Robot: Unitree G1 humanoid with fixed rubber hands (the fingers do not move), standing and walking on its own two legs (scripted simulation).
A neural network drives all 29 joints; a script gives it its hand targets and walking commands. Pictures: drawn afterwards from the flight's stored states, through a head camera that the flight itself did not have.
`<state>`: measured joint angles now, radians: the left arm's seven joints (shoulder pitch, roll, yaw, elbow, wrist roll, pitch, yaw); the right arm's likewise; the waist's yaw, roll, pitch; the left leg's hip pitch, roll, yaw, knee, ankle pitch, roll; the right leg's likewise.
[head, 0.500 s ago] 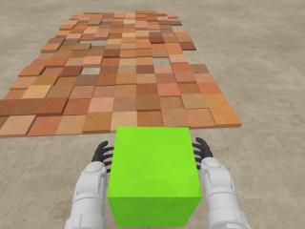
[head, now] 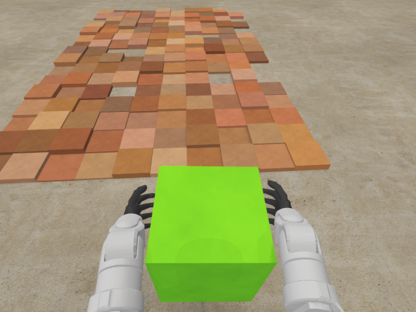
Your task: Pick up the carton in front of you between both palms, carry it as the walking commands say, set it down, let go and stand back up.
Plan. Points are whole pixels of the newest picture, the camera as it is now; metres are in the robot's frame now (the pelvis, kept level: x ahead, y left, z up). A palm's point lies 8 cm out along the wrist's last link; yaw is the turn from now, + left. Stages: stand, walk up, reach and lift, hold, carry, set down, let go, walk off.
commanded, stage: reach and lift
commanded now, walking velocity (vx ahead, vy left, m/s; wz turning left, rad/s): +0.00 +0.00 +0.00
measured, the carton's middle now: (207, 237) +0.29 +0.00 -0.04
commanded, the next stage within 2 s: hold in 0.34 s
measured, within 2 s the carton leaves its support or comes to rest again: neither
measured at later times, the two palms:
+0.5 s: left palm (131, 217) +0.29 +0.15 +0.05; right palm (285, 211) +0.29 -0.15 +0.05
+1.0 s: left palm (131, 216) +0.29 +0.15 +0.05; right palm (286, 211) +0.29 -0.15 +0.06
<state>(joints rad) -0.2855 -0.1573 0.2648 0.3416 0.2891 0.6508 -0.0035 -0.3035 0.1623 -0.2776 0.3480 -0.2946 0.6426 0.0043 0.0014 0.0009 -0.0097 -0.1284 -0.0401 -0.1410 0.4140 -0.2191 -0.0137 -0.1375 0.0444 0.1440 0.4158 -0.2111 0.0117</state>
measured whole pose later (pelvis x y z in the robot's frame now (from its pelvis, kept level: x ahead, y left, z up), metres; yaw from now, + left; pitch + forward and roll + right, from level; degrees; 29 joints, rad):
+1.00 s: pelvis -0.01 +0.00 +0.00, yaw +0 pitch -7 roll +0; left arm -0.31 -0.16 0.26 0.27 0.29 0.75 -0.01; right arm -0.32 0.17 -0.28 0.28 -0.30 0.74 0.02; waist 0.00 0.00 0.02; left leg -0.05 -0.04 -0.13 0.37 -0.20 -0.01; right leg -0.06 0.04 0.14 0.37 -0.19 0.01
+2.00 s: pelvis +0.43 +0.06 -0.03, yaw -1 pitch +3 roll +1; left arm -0.17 -0.13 0.15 -0.32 0.10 1.21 0.09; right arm -0.20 0.14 -0.10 -0.28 -0.13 1.18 -0.09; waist 0.00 -0.02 -0.06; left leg -0.49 0.01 0.27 0.59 -0.17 0.13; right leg -0.19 -0.08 -0.05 1.04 -0.46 -0.01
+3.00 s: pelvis +1.09 +0.07 -0.01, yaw -2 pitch +6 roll +2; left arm -0.86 0.02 0.32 0.07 0.05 1.32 0.12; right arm -0.90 0.03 -0.30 0.12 -0.10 1.28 -0.14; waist -0.02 -0.04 0.06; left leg -0.60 -0.01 0.16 0.72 -0.21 0.09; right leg -0.29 -0.03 -0.04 1.05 -0.46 -0.04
